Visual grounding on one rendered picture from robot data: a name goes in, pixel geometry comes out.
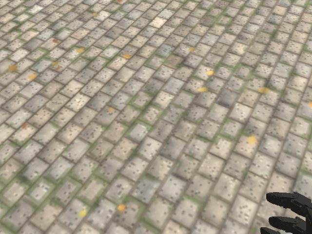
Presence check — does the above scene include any robot right hand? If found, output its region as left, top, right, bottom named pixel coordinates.
left=260, top=192, right=312, bottom=234

